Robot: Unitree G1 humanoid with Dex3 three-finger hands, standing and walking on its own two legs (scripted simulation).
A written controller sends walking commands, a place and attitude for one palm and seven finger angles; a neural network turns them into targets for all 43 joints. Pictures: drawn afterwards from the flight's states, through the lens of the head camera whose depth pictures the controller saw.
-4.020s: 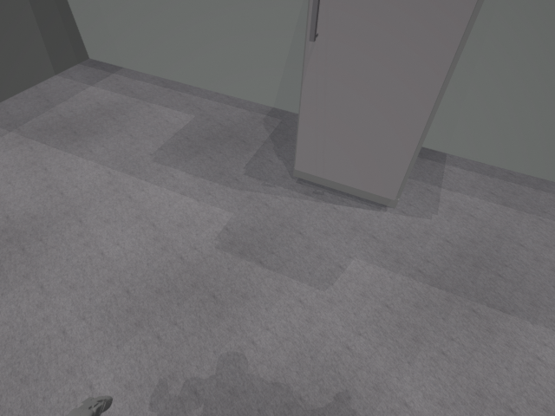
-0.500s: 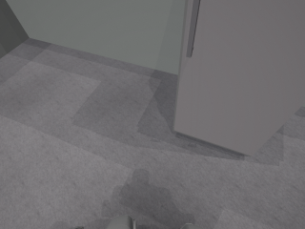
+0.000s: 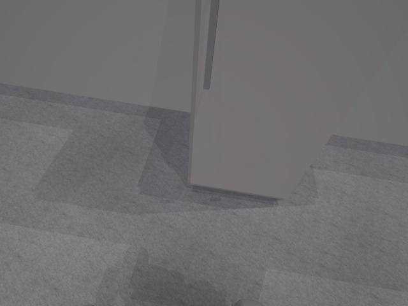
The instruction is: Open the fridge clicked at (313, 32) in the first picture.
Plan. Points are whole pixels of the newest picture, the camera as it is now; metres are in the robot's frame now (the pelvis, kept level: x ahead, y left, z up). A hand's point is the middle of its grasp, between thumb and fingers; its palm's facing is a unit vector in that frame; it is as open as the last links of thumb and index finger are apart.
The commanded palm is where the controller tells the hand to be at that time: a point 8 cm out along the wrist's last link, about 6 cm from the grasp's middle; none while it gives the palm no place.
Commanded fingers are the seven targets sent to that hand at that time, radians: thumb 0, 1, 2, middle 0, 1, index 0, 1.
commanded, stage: turn to face it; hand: left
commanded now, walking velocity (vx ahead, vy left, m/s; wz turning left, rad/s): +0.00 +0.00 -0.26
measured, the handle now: (212, 32) +0.75 +0.04 +0.16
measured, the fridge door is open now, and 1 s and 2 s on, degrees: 0 0 0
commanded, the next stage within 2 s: take the last steps up to it in 0.02 s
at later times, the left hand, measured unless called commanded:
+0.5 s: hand out of the picture +0.06 +0.15 -0.17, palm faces -0.03 -0.98 -0.19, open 7.3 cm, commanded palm none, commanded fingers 0.00 0.90 0.90 -0.20 -0.30 -0.20 -0.30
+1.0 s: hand (159, 241) +0.29 +0.12 -0.17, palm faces -0.17 -0.97 -0.18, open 7.4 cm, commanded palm none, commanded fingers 0.00 0.90 0.90 -0.20 -0.30 -0.20 -0.30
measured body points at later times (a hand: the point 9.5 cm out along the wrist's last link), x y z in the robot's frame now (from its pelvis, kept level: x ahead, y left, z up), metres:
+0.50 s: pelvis +0.04 -0.03 +0.00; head +0.04 -0.03 +0.45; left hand +0.06 +0.20 -0.16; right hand +0.05 -0.28 -0.15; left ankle +0.08 +0.10 -0.71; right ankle -0.03 -0.13 -0.74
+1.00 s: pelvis +0.19 -0.04 +0.00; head +0.22 -0.05 +0.45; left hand +0.30 +0.18 -0.16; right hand +0.07 -0.23 -0.16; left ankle +0.12 +0.09 -0.74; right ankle +0.26 -0.19 -0.71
